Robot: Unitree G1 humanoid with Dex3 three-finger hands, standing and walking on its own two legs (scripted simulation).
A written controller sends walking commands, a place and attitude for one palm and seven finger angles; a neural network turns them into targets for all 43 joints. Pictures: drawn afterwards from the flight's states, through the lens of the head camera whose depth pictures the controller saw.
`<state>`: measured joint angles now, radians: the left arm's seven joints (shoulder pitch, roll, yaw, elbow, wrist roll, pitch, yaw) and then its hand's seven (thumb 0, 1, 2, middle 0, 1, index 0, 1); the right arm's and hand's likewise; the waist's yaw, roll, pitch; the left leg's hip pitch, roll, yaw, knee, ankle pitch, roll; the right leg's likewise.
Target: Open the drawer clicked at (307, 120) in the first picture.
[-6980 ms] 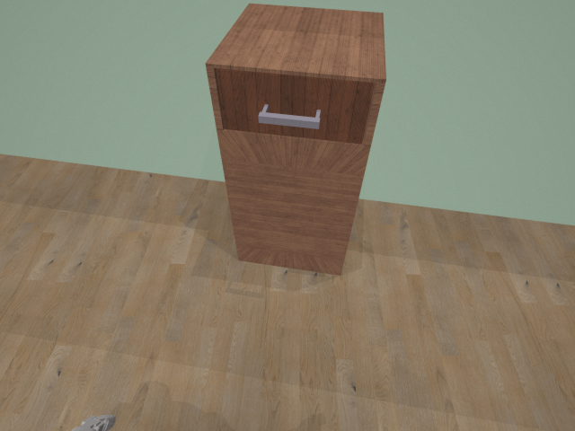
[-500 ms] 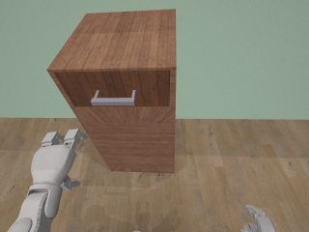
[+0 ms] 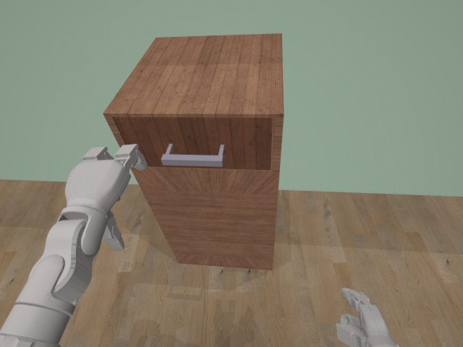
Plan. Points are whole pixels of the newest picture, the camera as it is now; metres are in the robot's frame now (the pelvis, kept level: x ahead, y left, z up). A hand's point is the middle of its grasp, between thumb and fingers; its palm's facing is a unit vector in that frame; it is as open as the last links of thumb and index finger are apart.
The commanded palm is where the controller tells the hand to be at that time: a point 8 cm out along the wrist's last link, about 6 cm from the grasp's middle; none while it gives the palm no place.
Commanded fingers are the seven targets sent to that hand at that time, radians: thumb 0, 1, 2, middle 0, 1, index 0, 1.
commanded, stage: raise the hand with hooked fingers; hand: left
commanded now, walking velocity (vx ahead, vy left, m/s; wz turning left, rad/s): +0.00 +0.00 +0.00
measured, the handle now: (194, 154) +0.55 +0.18 -0.01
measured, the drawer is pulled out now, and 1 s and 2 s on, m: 0.00 0.00 0.00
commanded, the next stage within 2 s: move the hooked fingers above the handle in 0.36 s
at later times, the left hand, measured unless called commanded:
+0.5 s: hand (121, 208) +0.30 +0.23 +0.11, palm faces +0.08 -0.09 -0.99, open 13.8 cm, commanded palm +0.27 +0.23 +0.16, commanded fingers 0.00 -0.50 0.30 -0.30 -1.20 -0.30 -1.20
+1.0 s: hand (154, 182) +0.38 +0.20 +0.08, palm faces +0.01 -0.08 -1.00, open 13.8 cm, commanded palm +0.35 +0.21 +0.14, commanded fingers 0.00 -0.50 0.30 -0.30 -1.20 -0.30 -1.20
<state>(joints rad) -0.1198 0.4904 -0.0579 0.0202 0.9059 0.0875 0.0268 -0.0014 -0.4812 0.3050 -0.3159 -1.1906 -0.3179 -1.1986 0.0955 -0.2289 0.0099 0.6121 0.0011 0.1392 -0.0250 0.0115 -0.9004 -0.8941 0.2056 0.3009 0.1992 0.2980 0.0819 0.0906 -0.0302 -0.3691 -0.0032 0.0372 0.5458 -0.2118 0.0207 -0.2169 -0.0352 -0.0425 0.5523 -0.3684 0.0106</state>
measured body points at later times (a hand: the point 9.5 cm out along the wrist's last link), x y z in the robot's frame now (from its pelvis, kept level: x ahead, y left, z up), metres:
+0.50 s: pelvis -0.01 -0.01 +0.00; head +0.00 -0.05 +0.45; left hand +0.29 +0.23 +0.16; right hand +0.17 -0.25 -0.11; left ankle +0.04 +0.11 -0.73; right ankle -0.05 -0.12 -0.73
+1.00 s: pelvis +0.00 -0.01 +0.00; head +0.03 -0.04 +0.45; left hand +0.37 +0.21 +0.14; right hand +0.14 -0.27 -0.13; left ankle +0.04 +0.11 -0.73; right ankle -0.05 -0.12 -0.73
